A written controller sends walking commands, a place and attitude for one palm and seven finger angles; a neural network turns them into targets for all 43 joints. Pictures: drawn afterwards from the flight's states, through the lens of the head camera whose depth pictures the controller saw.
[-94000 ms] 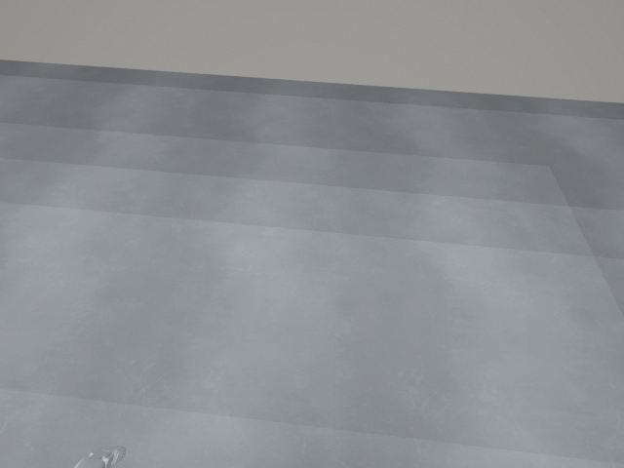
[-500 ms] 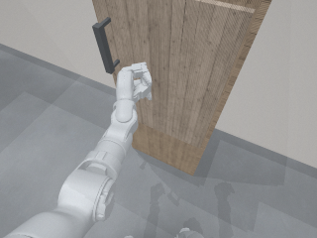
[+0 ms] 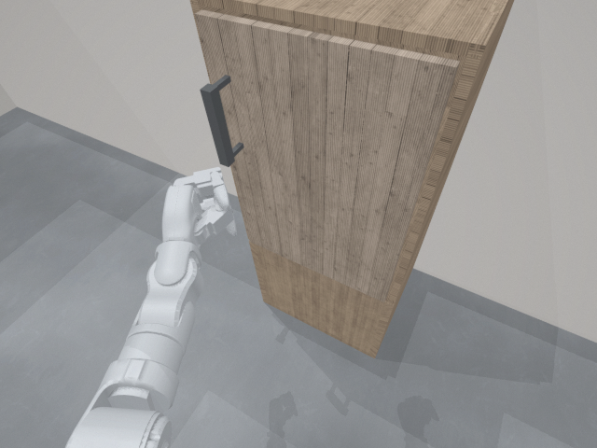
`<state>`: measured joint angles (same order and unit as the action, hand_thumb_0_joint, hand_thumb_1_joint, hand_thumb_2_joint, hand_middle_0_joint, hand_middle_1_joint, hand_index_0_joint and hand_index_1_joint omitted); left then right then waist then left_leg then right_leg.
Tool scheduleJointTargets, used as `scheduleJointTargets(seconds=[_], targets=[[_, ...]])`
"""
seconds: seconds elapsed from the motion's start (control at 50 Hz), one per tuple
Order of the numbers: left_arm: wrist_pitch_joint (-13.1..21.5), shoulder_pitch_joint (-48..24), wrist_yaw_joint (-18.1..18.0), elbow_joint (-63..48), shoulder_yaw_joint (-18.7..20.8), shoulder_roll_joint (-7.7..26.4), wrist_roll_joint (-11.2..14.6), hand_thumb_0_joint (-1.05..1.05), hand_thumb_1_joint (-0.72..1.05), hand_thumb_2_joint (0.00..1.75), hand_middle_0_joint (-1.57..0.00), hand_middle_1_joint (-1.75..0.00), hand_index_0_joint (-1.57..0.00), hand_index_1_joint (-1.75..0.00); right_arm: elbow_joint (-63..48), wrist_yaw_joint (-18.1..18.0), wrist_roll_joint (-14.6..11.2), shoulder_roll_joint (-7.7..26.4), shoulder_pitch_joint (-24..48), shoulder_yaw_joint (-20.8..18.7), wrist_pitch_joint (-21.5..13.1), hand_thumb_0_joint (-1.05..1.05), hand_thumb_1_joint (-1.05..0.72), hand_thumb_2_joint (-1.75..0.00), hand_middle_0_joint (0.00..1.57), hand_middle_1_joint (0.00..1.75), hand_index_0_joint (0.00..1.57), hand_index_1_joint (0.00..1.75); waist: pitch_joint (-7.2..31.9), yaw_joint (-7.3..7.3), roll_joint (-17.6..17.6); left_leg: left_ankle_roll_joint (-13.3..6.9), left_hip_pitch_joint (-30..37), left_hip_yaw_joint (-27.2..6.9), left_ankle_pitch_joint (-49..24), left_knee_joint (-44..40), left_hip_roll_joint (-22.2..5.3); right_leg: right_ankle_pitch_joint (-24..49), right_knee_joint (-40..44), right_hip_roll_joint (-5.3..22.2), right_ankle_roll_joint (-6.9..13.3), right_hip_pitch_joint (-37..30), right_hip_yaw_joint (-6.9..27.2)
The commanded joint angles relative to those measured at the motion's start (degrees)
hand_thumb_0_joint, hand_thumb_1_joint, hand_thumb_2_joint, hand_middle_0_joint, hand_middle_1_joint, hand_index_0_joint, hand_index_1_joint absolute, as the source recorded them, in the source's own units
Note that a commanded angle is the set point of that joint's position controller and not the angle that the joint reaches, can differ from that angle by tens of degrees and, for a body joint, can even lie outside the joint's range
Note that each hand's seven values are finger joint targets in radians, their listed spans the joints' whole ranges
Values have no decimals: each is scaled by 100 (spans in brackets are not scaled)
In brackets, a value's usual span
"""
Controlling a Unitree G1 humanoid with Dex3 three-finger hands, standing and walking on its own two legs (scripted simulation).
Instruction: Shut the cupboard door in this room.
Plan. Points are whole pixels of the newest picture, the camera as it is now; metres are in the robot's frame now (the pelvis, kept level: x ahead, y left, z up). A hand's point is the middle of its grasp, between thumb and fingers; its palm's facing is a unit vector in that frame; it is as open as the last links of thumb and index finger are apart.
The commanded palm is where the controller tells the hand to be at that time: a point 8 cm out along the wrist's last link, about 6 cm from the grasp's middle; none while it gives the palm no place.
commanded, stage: draw the hand back to the body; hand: left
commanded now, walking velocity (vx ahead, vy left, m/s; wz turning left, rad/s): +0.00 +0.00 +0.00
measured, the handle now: (225, 122) +0.64 +0.14 +0.09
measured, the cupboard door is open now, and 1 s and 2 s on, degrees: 0 0 0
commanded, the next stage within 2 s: step back with the hand held close in 1.22 s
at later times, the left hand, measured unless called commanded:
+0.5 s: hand (93, 291) +0.26 +0.21 +0.15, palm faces +0.23 -0.94 -0.25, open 3.7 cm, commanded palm +0.22 +0.26 +0.17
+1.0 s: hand out of the picture +0.18 +0.32 +0.17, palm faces +0.52 -0.76 -0.40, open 7.1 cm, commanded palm +0.14 +0.34 +0.19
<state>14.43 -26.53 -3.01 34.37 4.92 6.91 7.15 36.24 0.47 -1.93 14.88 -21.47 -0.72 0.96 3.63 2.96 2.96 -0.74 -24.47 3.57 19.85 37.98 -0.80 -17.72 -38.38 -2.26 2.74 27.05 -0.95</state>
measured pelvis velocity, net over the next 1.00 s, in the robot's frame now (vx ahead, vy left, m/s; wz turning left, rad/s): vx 0.01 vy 0.04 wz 0.05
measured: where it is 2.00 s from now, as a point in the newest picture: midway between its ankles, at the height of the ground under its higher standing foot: outside the picture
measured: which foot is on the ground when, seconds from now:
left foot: down 0.00-1.00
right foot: down 0.00-1.00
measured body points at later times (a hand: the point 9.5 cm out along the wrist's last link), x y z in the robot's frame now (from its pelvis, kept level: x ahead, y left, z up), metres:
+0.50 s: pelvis +0.01 +0.02 +0.02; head -0.01 +0.00 +0.47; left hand +0.24 +0.26 +0.16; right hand +0.22 -0.17 -0.05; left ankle -0.01 +0.11 -0.72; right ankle +0.02 -0.09 -0.72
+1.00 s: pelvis +0.01 +0.04 +0.02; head -0.01 +0.01 +0.47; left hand +0.15 +0.36 +0.20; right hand +0.20 -0.18 -0.07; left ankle -0.01 +0.11 -0.72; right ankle +0.02 -0.09 -0.72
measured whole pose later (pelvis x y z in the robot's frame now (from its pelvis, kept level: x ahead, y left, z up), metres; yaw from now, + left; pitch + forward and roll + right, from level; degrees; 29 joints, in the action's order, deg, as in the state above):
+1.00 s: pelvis +0.01 +0.04 +0.02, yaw +3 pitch -4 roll -1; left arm 4.0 26.8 -6.2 -20.7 20.1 19.2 3.7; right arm 36.3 -3.8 -0.9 14.1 -12.6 0.4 -3.3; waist 0.1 -4.4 4.4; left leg -3.4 -5.8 1.8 15.3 25.0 2.3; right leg -12.8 -23.1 0.4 -0.4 6.3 -2.3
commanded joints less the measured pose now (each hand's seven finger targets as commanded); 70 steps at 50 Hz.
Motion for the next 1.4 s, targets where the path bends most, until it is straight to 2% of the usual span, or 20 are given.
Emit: scheduleJointTargets(seconds=[0.0, 0.12, 0.14, 0.18, 0.28, 0.3, 0.36, 0.44, 0.58, 0.76, 0.82, 0.84, 0.9, 0.94, 1.1, 1.18, 1.32, 1.34, 1.36, 1.38], targets=[[127, -1702, 259, -2245, 26, 680, 207, 0, 90, 90, -130, -150, -130, -150, -988, -134, -101, 521, 812, -150, -477, 0, -90, -90, 20, 30, 20, 30, 1611, -208, -427, -167, 750, -30, -959, -607, 174, 1493, 834, 163, -215, -1356, 158], [-610, -555, 567, -3051, 47, 787, 368, 0, 90, 90, -116, -135, -116, -135, -1201, -224, -180, 522, 1315, -30, -505, 0, -90, -90, 20, 30, 20, 30, 1124, -338, -598, -164, 1009, -115, -894, -893, 163, 1279, 1035, 204, -199, -1458, 54], [-478, -360, 369, -3592, -357, 987, -67, 0, 90, 90, -113, -132, -113, -132, -1184, -295, -121, 361, 1477, -21, -409, 0, -90, -90, 20, 30, 20, 30, 716, -284, -725, -148, 1091, -169, -842, -1197, 124, 1004, 1358, 313, -233, -1470, 260], [-567, 208, 200, -3657, -180, 1123, -120, 0, 90, 90, -108, -126, -108, -126, -1163, -375, -82, 391, 1588, -4, -306, 0, -90, -90, 20, 30, 20, 30, 436, -330, -841, -179, 1169, -188, -711, -1330, 103, 695, 1630, 318, -252, -1560, 279], [-701, 976, 43, -4641, 99, 1383, -246, 0, 90, 90, -94, -111, -94, -111, -1214, -449, 2, 318, 1741, 87, -181, 0, -90, -90, 20, 30, 20, 30, 659, -394, -377, -165, 1707, -217, -1232, -1594, 62, 1302, 1722, 292, -186, -2076, 151], [-739, 1146, 16, -4819, 162, 1417, -260, 0, 90, 90, -92, -108, -92, -108, -1230, -450, 13, 289, 1763, 117, -169, 0, -90, -90, 20, 30, 20, 30, 587, -402, -120, -136, 1759, -225, -1358, -1646, 51, 1427, 1715, 297, -157, -2143, 124], [-801, 1445, -54, -5400, 177, 1421, -332, 0, 90, 90, -83, -99, -83, -99, -1253, -435, 55, 275, 1799, 152, -203, 0, -90, -90, 20, 30, 20, 30, 576, -396, 132, -76, 1973, -285, -1658, -1747, 28, 1611, 1748, 248, -123, -2210, 26], [-870, 2166, -121, -5855, 286, 1452, -353, 0, 90, 90, -72, -87, -72, -87, -1258, -432, 116, 296, 1829, 145, -287, 0, -90, -90, 20, 30, 20, 30, 433, -422, 59, -37, 2048, -357, -1833, -1825, -11, 1628, 1803, 227, -121, -2280, -36], [-893, 3522, -217, -6220, 1118, 1947, -343, 0, 90, 90, -53, -66, -53, -66, -1194, -427, 170, 350, 1845, 88, -354, 0, -90, -90, 20, 30, 20, 30, 276, -569, -248, 20, 1894, -399, -2149, -1822, -43, 1759, 1829, 220, -133, -2444, -74], [-722, 4569, -332, -6985, 2030, 2368, -291, 0, 90, 90, -28, -39, -28, -39, -1114, -406, 126, 355, 1783, -24, -575, 0, -90, -90, 20, 30, 20, 30, 263, -653, 307, 123, 1742, -456, -2313, -1762, -80, 1618, 1728, 247, -143, -2448, -99], [-698, 5010, -375, -6923, 2366, 2519, -261, 0, 90, 90, -20, -30, -20, -30, -1067, -419, 120, 377, 1748, -59, -677, 0, -90, -90, 20, 30, 20, 30, 101, -693, 193, 136, 1639, -468, -2228, -1774, -107, 1527, 1740, 240, -145, -2377, -105], [-702, 4909, -357, -6809, 2084, 2244, -281, 0, 90, 90, -20, -30, -20, -30, -1037, -415, 120, 384, 1749, -53, -695, 0, -90, -90, 20, 30, 20, 30, -122, -625, 125, 142, 1584, -479, -2021, -1829, -111, 1350, 1760, 242, -154, -2220, -127], [-711, 4662, -366, -6637, 1846, 2091, -303, 0, 90, 90, -20, -30, -20, -30, -992, -457, 120, 475, 1706, -94, -759, 0, -90, -90, 20, 30, 20, 30, -345, -540, -140, 61, 1568, -481, -1569, -1892, -118, 1055, 1842, 259, -173, -2001, -98], [-667, 4463, -401, -6688, 1872, 2159, -343, 0, 90, 90, -20, -30, -20, -30, -966, -481, 118, 489, 1716, -108, -788, 0, -90, -90, 20, 30, 20, 30, -249, -547, -4, 36, 1571, -504, -1247, -1934, -89, 841, 1838, 257, -165, -2000, -84], [-580, 4574, -453, -6981, 2163, 2406, -344, 0, 90, 90, -20, -30, -20, -30, -958, -484, 153, 392, 1773, -43, -916, 0, -90, -90, 20, 30, 20, 30, -16, -682, 407, 83, 1483, -524, -1365, -1952, -45, 998, 1783, 260, -106, -2393, -66], [-624, 4747, -420, -6736, 2194, 2357, -329, 0, 90, 90, -20, -30, -20, -30, -933, -467, 150, 405, 1740, -51, -893, 0, -90, -90, 20, 30, 20, 30, -276, -672, 169, 103, 1431, -510, -1432, -1958, -98, 1030, 1840, 218, -112, -2271, -75], [-641, 4791, -373, -6698, 2104, 2248, -293, 0, 90, 90, -20, -30, -20, -30, -993, -453, 142, 396, 1753, -76, -827, 0, -90, -90, 20, 30, 20, 30, -187, -647, 26, 44, 1521, -430, -1404, -1930, -87, 1038, 1861, 247, -136, -2245, -37], [-398, 4110, -429, -7014, 2745, 2927, -318, 0, 90, 90, -20, -30, -20, -30, -1195, -457, 64, 564, 1707, -115, -743, 0, -90, -90, 20, 30, 20, 30, -292, -426, 156, -156, 1044, -505, -749, -1735, -224, 1183, 2040, 527, -110, -1953, 642], [-353, 4668, -408, -6597, 2426, 2519, -308, 0, 90, 90, -20, -30, -20, -30, -1091, -482, 91, 484, 1601, -111, -698, 0, -90, -90, 20, 30, 20, 30, -206, -390, -103, -167, 1133, -565, -719, -1556, -171, 1149, 2115, 717, -52, -1777, 740], [-287, 4705, -400, -6689, 2404, 2520, -342, 0, 90, 90, -20, -30, -20, -30, -1086, -473, 105, 506, 1604, -138, -669, 0, -90, -90, 20, 30, 20, 30, -117, -392, -148, -138, 1125, -596, -899, -1433, -172, 1401, 2072, 808, 13, -1783, 823]])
